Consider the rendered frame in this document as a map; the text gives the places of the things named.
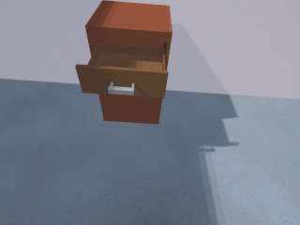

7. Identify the drawer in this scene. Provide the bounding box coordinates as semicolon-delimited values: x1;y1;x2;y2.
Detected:
75;43;169;98

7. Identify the handle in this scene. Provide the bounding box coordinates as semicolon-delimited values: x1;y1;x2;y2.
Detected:
108;82;135;96

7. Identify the cabinet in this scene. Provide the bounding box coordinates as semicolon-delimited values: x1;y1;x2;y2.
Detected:
85;0;173;125

